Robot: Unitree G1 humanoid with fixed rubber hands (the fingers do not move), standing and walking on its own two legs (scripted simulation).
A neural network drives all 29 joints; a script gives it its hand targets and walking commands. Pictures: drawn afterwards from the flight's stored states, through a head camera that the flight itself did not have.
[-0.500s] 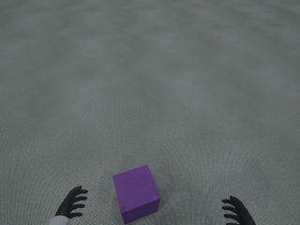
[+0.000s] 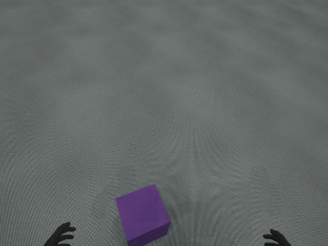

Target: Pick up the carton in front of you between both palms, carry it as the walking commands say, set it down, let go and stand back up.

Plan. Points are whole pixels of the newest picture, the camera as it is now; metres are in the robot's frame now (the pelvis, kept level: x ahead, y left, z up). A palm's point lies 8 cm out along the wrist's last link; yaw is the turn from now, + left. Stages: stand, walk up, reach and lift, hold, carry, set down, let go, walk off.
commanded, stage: stand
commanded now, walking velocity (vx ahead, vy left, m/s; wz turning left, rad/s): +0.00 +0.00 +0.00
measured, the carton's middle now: (142, 217) +0.38 +0.09 -0.64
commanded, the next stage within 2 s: none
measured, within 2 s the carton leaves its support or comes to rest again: neither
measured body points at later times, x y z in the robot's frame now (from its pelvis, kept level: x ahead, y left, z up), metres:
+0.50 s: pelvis -0.02 +0.00 +0.01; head -0.02 +0.02 +0.46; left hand +0.09 +0.30 -0.12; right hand +0.10 -0.31 -0.09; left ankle -0.01 +0.10 -0.73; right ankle -0.06 -0.15 -0.73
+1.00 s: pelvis -0.03 -0.01 +0.01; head -0.03 +0.01 +0.46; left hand +0.06 +0.30 -0.12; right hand +0.08 -0.32 -0.09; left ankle -0.01 +0.10 -0.73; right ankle -0.06 -0.15 -0.73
